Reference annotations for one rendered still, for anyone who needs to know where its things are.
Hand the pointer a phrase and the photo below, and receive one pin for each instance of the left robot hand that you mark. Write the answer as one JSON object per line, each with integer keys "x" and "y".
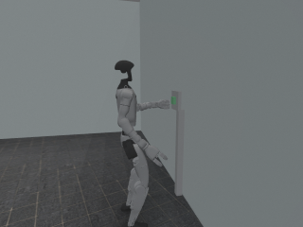
{"x": 163, "y": 104}

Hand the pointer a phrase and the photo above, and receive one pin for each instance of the robot right upper arm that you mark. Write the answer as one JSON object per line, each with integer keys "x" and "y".
{"x": 126, "y": 98}

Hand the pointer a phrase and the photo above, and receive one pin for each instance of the panel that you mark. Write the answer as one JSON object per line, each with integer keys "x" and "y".
{"x": 179, "y": 142}

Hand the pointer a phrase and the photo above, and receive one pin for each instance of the robot torso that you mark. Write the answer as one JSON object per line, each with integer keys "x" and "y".
{"x": 131, "y": 115}

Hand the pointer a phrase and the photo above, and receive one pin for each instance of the right robot hand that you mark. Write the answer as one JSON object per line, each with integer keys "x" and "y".
{"x": 152, "y": 152}

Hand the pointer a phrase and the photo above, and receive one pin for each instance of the button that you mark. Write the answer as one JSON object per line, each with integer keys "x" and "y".
{"x": 173, "y": 100}

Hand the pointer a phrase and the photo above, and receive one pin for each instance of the robot right thigh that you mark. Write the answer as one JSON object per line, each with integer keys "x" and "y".
{"x": 133, "y": 151}

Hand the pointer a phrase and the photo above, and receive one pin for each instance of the robot left forearm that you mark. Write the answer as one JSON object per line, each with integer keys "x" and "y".
{"x": 148, "y": 105}

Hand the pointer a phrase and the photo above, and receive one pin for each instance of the robot right forearm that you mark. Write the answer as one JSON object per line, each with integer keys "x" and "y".
{"x": 129, "y": 130}

